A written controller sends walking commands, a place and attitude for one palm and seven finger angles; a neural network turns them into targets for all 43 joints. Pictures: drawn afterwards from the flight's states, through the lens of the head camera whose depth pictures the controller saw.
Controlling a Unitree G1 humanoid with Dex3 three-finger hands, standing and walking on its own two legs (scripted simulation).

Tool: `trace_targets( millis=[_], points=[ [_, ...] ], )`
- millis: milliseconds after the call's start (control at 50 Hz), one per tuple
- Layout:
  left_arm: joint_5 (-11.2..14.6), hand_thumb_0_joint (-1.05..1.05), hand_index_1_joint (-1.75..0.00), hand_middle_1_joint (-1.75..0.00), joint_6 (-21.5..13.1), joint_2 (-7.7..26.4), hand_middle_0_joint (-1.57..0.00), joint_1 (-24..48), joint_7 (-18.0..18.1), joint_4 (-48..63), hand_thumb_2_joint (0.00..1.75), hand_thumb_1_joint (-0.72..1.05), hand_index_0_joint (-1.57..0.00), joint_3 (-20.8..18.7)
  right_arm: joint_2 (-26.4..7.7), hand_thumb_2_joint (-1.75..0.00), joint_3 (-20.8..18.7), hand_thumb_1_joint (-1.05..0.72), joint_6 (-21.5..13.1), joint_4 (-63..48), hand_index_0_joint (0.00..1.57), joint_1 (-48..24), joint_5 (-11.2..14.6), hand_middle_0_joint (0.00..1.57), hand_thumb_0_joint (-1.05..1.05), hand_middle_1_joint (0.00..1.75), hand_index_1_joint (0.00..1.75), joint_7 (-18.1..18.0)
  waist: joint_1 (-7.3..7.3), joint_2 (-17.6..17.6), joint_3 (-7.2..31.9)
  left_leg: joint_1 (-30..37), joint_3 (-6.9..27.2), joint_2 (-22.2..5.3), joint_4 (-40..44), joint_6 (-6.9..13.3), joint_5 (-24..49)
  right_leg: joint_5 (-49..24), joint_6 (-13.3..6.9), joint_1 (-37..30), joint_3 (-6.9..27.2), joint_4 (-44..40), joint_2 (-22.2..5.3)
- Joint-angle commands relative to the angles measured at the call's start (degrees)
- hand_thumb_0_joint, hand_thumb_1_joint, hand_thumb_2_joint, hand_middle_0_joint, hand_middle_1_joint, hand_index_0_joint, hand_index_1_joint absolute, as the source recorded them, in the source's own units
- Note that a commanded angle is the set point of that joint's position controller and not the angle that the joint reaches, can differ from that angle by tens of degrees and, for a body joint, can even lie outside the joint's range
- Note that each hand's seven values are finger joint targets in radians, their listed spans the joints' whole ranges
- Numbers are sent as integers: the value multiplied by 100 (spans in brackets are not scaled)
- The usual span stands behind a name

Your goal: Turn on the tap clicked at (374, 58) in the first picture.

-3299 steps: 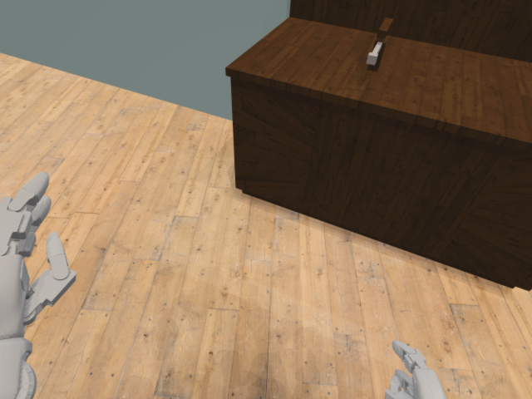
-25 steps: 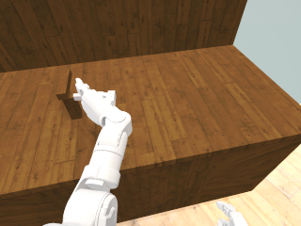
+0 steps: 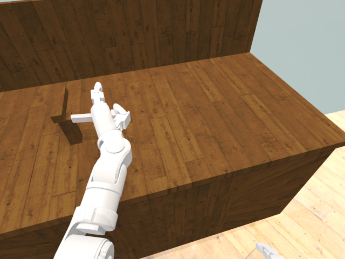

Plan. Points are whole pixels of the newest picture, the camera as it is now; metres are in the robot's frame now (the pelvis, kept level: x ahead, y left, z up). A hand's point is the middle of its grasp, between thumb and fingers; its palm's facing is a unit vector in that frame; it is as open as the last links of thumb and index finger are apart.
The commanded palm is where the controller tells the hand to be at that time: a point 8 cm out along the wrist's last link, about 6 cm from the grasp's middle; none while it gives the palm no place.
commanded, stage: draw the hand back beside the body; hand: left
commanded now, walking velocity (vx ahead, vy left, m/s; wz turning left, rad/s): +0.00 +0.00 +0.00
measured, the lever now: (115, 115) +0.50 +0.19 +0.06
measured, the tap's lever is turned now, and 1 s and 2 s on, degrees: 79 79 79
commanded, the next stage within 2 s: step back with the hand held close in 1.32 s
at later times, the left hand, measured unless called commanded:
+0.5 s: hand (84, 155) +0.28 +0.19 +0.15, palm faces +0.15 -0.96 -0.23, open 7.7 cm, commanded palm +0.25 +0.24 +0.16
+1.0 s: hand (23, 178) +0.22 +0.27 +0.16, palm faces +0.34 -0.88 -0.33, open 7.5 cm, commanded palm +0.18 +0.32 +0.18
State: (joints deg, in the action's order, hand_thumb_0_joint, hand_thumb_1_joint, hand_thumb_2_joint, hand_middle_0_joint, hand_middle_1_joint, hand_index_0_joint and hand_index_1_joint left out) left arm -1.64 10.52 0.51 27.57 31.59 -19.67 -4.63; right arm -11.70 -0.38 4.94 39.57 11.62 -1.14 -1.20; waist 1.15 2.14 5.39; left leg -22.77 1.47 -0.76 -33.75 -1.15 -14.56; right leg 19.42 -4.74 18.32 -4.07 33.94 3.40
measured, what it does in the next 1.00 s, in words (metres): stands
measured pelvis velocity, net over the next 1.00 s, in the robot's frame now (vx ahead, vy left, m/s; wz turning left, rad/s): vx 0.01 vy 0.04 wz -0.01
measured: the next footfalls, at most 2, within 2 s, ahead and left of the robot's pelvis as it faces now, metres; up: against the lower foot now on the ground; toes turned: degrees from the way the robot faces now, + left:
none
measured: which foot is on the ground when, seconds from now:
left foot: down 0.00-1.00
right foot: down 0.00-1.00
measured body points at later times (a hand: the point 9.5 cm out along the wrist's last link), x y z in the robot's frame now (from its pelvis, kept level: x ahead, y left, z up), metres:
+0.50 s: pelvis +0.01 +0.02 +0.02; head -0.01 +0.00 +0.47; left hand +0.27 +0.24 +0.16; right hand +0.21 -0.20 -0.06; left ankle +0.03 +0.14 -0.73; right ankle -0.02 -0.06 -0.73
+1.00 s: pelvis +0.01 +0.04 +0.02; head -0.01 +0.03 +0.47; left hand +0.20 +0.32 +0.18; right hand +0.20 -0.18 -0.07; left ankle +0.03 +0.14 -0.73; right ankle -0.02 -0.06 -0.73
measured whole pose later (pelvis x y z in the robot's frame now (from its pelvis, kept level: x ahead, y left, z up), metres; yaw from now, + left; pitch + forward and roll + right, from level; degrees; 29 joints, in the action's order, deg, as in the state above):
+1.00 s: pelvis +0.01 +0.04 +0.02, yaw -1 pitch -4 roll -1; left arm 4.0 -4.5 19.3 -22.2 5.2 20.6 -12.4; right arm -13.0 2.1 -2.6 36.2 10.3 0.0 -1.9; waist -3.9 3.1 -1.1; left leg -7.4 0.0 0.4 -24.2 1.6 -12.3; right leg 13.4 -1.8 0.4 -2.2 18.2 2.4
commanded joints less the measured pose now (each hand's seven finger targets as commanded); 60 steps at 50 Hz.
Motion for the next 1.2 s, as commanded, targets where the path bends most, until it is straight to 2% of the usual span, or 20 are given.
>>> trace_targets(
  millis=[0, 20, 40, 60, 80, 100, 120, 200, 280, 320, 400, 500, 580, 620, 680, 800, 920, 1020, 1100, 1180],
  points=[
    [464, 0, -18, -18, -234, 1288, -16, 590, -598, 1931, 90, 90, -16, -672, -638, -90, -59, -90, -206, -1212, 20, -975, 197, 20, 0, 30, 30, -281, -405, -759, 1203, 881, -183, 139, 322, 316, 1036, -2767, 516, -1345, 507, -966, -461],
    [472, 0, -18, -18, -198, 1169, -16, 580, -535, 2254, 90, 90, -16, -505, -613, -90, -15, -90, -237, -1262, 20, -1114, 210, 20, 0, 30, 30, -280, -387, -749, 919, 933, -200, 123, 346, 328, 983, -2492, 508, -1196, 510, -1080, -459],
    [329, 0, -18, -18, -509, 1977, -16, -159, -1286, 1774, 90, 90, -16, -265, -665, -90, -92, -90, -267, -1047, 20, -658, 193, 20, 0, 30, 30, -169, -126, -971, 426, 1077, -131, -62, 640, 326, 775, -2372, 536, -1069, 525, -1300, -490],
    [456, 0, -19, -19, -795, 2275, -16, -131, -1610, 2192, 90, 90, -16, -511, -681, -90, -91, -90, -325, -1233, 20, -759, 242, 20, 0, 30, 30, -151, -263, -727, 499, 1214, -192, -30, 737, 383, 777, -2371, 534, -1154, 629, -1412, -491],
    [466, 0, -19, -19, -1076, 2417, -16, -3, -1836, 2774, 90, 90, -16, -448, -663, -90, -83, -90, -418, -1331, 20, -875, 252, 20, 0, 30, 30, -152, -255, -502, 546, 1401, -208, 5, 761, 410, 826, -2378, 525, -1212, 673, -1490, -505],
    [470, 0, -19, -19, -1314, 2548, -16, 124, -2000, 3271, 90, 90, -16, -451, -658, -90, -87, -90, -498, -1339, 20, -978, 266, 20, 0, 30, 30, -149, -277, 260, 522, 1695, -203, 21, 819, 390, 915, -2163, 423, -1133, 646, -1576, -480],
    [452, 0, -19, -19, -1513, 2515, -16, 159, -2110, 3611, 90, 90, -16, -323, -649, -90, -68, -90, -618, -1349, 20, -937, 252, 20, 0, 30, 30, -129, -214, 460, 598, 1943, -193, 22, 841, 393, 991, -2106, 391, -1068, 623, -1631, -453],
    [494, 0, -21, -21, -1811, 2066, -17, -541, -2414, 3456, 90, 90, -17, 178, -691, -90, -39, -90, -906, -1305, 20, -993, 238, 20, 0, 30, 30, -122, -127, 20, 87, 2299, -180, -6, 966, 407, 931, -1872, 389, -769, 553, -1915, -378],
    [512, 0, -22, -22, -1966, 1949, -17, -877, -2525, 3131, 90, 90, -17, 264, -771, -90, -56, -90, -987, -1214, 20, -983, 237, 20, 0, 30, 30, -163, -111, -530, -11, 2397, -130, -24, 1096, 447, 752, -1542, 404, -769, 543, -1999, -357],
    [511, 0, -22, -22, -2029, 2072, -18, -1186, -2552, 3200, 90, 90, -18, 82, -783, -90, -48, -90, -964, -1193, 20, -976, 224, 20, 0, 30, 30, -165, -201, -264, 106, 2490, -119, -12, 1161, 437, 851, -1607, 360, -905, 511, -1964, -370],
    [514, 0, -24, -24, -2083, 2598, -18, -1865, -2566, 3686, 90, 90, -18, -584, -765, -90, -23, -90, -897, -1234, 20, -1032, 177, 20, 0, 30, 30, -158, -371, -263, 360, 2445, -80, -34, 1212, 407, 1276, -2132, 326, -1304, 491, -1882, -399],
    [543, 0, -25, -25, -1996, 2584, -18, -2351, -2628, 4200, 90, 90, -18, -720, -675, -90, 48, -90, -836, -1326, 20, -1098, 155, 20, 0, 30, 30, -144, -401, 31, 106, 2338, -40, -71, 1248, 355, 1453, -2217, 273, -1323, 441, -1896, -372],
    [566, 0, -26, -26, -1904, 2402, -19, -2707, -2668, 4368, 90, 90, -19, -625, -665, -90, 73, -90, -851, -1384, 20, -1115, 147, 20, 0, 30, 30, -144, -393, -45, 4, 2283, 1, -111, 1245, 343, 1511, -2189, 273, -1304, 406, -1873, -360],
    [537, 0, -27, -27, -1912, 2365, -19, -2753, -2650, 4592, 90, 90, -19, -571, -661, -90, 96, -90, -871, -1386, 20, -1100, 148, 20, 0, 30, 30, -132, -391, 287, 26, 2348, 62, -105, 1299, 311, 1459, -1974, 238, -1283, 381, -1868, -335],
    [553, 0, -28, -28, -1890, 2437, -19, -3099, -2620, 4713, 90, 90, -19, -696, -695, -90, 69, -90, -929, -1391, 20, -1093, 128, 20, 0, 30, 30, -142, -417, -98, 75, 2339, 101, -132, 1281, 327, 1475, -1971, 255, -1314, 365, -1854, -333],
    [559, 0, -30, -30, -1902, 2754, -20, -3688, -2558, 5091, 90, 90, -20, -1158, -736, -90, 44, -90, -988, -1317, 20, -1076, 112, 20, 0, 30, 30, -143, -476, -76, 102, 2273, 175, -130, 1263, 316, 1529, -1942, 236, -1387, 361, -1838, -322],
    [555, 0, -30, -30, -1953, 2838, -20, -4205, -2531, 5435, 90, 90, -20, -1419, -753, -90, 16, -90, -1082, -1287, 20, -1010, 116, 20, 0, 30, 30, -119, -519, 362, 6, 2100, 220, -127, 1221, 266, 1455, -1815, 201, -1362, 341, -1813, -323],
    [597, 0, -30, -30, -1979, 2983, -20, -4764, -2519, 5572, 90, 90, -20, -1750, -785, -90, -39, -90, -1148, -1273, 20, -970, 119, 20, 0, 30, 30, -126, -548, 172, -41, 1998, 231, -144, 1153, 281, 1465, -1843, 209, -1315, 330, -1783, -319],
    [594, 0, -30, -30, -1958, 2742, -20, -4313, -2521, 5555, 90, 90, -20, -1410, -802, -90, -31, -90, -1207, -1262, 20, -1018, 150, 20, 0, 30, 30, -157, -419, 287, -352, 1929, 267, -142, 1184, 289, 965, -1368, 227, -1065, 357, -1793, -331],
    [583, 0, -30, -30, -1989, 2797, -20, -4391, -2489, 5422, 90, 90, -20, -1460, -806, -90, -60, -90, -1258, -1243, 20, -1000, 129, 20, 0, 30, 30, -195, -465, -55, -212, 1967, 287, -134, 1163, 322, 931, -1336, 243, -1104, 356, -1785, -344]
  ],
)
